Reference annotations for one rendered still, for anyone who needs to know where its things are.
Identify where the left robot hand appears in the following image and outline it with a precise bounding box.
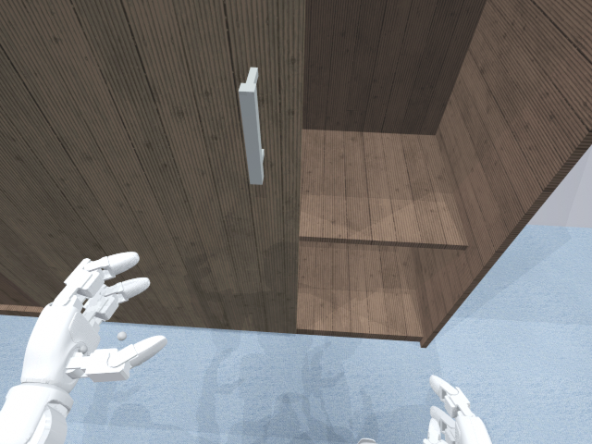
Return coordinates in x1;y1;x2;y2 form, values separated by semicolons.
20;252;167;393

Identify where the robot left forearm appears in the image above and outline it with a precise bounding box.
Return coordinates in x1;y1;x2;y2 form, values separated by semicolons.
0;383;74;444

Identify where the right robot hand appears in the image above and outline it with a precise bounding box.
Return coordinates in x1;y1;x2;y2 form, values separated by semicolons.
423;375;492;444

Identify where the handle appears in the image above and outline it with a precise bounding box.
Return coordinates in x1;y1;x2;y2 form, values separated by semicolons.
239;68;265;185

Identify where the wardrobe door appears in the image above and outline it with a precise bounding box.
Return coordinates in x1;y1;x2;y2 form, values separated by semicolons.
0;272;42;307
0;0;305;334

